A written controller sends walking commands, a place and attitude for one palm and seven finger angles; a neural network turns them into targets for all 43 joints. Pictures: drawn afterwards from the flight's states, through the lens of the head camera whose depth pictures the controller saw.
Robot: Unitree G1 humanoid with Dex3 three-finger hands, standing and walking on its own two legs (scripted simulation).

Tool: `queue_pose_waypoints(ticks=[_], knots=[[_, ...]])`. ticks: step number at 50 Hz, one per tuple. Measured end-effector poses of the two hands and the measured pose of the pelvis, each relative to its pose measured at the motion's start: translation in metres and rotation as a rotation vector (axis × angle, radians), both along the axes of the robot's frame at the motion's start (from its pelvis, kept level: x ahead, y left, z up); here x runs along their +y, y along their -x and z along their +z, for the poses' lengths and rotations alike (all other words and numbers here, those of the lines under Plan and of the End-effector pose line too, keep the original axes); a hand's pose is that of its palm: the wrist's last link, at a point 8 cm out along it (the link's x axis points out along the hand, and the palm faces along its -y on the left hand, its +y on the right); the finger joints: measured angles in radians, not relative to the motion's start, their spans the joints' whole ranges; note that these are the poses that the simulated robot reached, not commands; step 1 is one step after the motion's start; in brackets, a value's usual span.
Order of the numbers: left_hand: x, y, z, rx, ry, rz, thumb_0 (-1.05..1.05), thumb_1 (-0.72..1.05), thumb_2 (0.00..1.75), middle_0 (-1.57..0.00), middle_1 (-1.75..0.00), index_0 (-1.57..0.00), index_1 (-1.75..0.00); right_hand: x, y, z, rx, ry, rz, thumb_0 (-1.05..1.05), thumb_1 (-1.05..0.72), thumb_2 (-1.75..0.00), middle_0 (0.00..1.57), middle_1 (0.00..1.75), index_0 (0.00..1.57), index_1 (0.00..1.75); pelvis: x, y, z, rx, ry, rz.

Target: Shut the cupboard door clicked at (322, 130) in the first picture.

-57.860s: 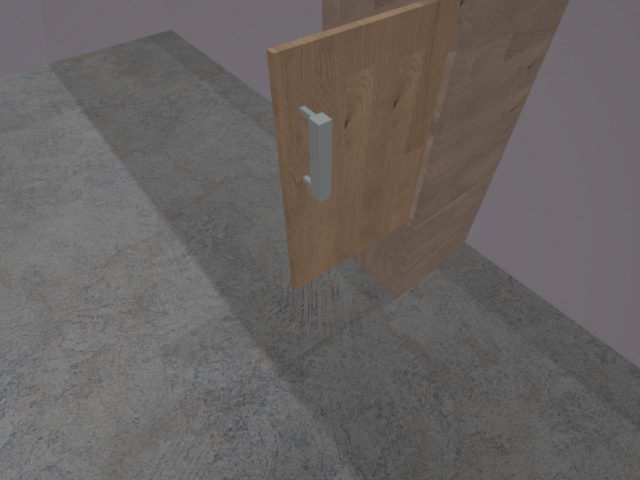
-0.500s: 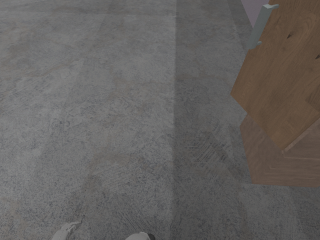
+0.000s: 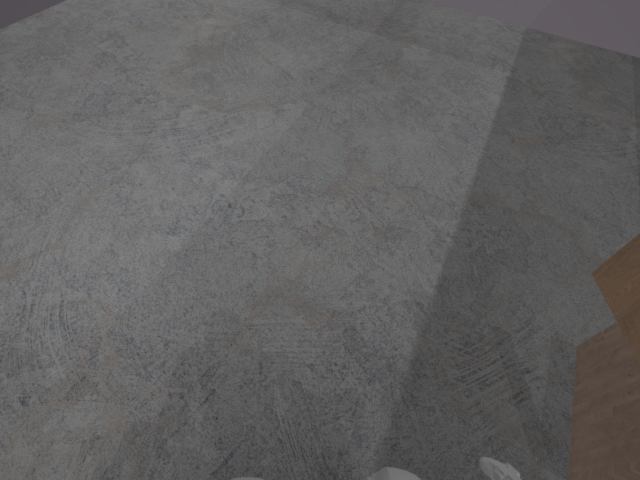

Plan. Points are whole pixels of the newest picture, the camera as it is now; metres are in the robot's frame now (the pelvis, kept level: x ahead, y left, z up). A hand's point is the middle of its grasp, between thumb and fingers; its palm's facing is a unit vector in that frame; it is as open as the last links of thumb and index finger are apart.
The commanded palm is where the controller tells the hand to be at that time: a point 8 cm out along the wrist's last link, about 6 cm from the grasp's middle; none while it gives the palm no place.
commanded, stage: walk to a spot facing it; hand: left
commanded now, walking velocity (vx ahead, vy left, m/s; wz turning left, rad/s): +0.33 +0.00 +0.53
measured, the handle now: out of the picture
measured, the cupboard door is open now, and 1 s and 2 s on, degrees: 28 28 28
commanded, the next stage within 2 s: turn to face it in 0.78 s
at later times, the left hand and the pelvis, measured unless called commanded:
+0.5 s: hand (214, 397) +0.23 +0.17 -0.13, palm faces +0.24 -0.94 -0.23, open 7.3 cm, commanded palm none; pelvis +0.17 -0.04 +0.01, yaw +17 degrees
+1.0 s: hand (150, 388) +0.24 +0.27 -0.16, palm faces +0.57 -0.79 -0.24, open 7.4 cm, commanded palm none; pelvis +0.32 +0.07 +0.01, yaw +33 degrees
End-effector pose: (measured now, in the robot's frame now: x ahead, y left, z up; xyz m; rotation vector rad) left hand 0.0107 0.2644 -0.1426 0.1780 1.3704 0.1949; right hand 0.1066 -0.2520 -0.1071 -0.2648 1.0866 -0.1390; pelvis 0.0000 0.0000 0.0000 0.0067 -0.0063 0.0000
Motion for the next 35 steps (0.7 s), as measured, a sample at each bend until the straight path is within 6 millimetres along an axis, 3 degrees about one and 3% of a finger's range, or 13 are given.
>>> queue_pose_waypoints(ticks=[6, 12, 15, 18, 22, 27, 31, 35], knots=[[0.004, -0.064, 0.024, -0.149, 0.003, 0.012, 0.01, 0.91, 0.90, -0.20, -0.30, -0.20, -0.30, 0.010, 0.011, 0.003, 0.111, -0.019, 0.009, 0.00, -0.90, -0.90, 0.20, 0.30, 0.20, 0.30, 0.001, -0.028, 0.016, 0.007, 0.011, 0.063], [-0.010, -0.144, 0.040, -0.266, -0.006, -0.011, 0.00, 0.91, 0.90, -0.20, -0.30, -0.20, -0.30, 0.002, 0.019, -0.008, 0.245, -0.051, -0.024, 0.00, -0.90, -0.90, 0.20, 0.30, 0.20, 0.30, -0.010, -0.069, 0.017, 0.014, 0.002, 0.108], [-0.023, -0.186, 0.043, -0.309, -0.017, -0.031, 0.00, 0.91, 0.90, -0.20, -0.30, -0.20, -0.30, -0.009, 0.014, -0.019, 0.304, -0.064, -0.045, 0.00, -0.90, -0.90, 0.20, 0.30, 0.20, 0.30, -0.020, -0.096, 0.011, 0.015, -0.007, 0.123], [-0.034, -0.217, 0.040, -0.373, -0.043, -0.023, 0.00, 0.91, 0.90, -0.20, -0.30, -0.20, -0.30, -0.024, -0.004, -0.035, 0.358, -0.070, -0.037, 0.00, -0.90, -0.90, 0.20, 0.30, 0.20, 0.30, -0.032, -0.123, -0.001, 0.012, -0.012, 0.169], [-0.046, -0.217, 0.043, -0.355, -0.046, 0.063, 0.00, 0.91, 0.90, -0.20, -0.30, -0.21, -0.30, -0.032, -0.057, -0.032, 0.365, -0.059, 0.033, 0.00, -0.90, -0.90, 0.20, 0.30, 0.20, 0.30, -0.037, -0.150, 0.006, 0.001, -0.005, 0.240], [-0.057, -0.189, 0.038, -0.247, -0.024, 0.216, 0.00, 0.91, 0.90, -0.20, -0.30, -0.21, -0.30, -0.021, -0.153, -0.017, 0.272, -0.056, 0.138, 0.00, -0.91, -0.90, 0.20, 0.30, 0.19, 0.30, -0.035, -0.187, 0.018, 0.013, -0.003, 0.328], [-0.051, -0.159, 0.032, -0.154, -0.031, 0.330, -0.01, 0.94, 0.90, -0.20, -0.30, -0.21, -0.30, 0.007, -0.237, -0.009, 0.190, -0.053, 0.259, 0.00, -0.91, -0.90, 0.20, 0.30, 0.19, 0.30, -0.027, -0.214, 0.020, 0.014, 0.005, 0.394], [-0.049, -0.128, 0.022, -0.043, -0.006, 0.426, -0.01, 0.93, 0.90, -0.20, -0.30, -0.21, -0.30, 0.054, -0.322, -0.003, 0.098, -0.054, 0.398, 0.00, -0.91, -0.90, 0.19, 0.29, 0.19, 0.30, -0.010, -0.239, 0.015, 0.005, 0.013, 0.448]])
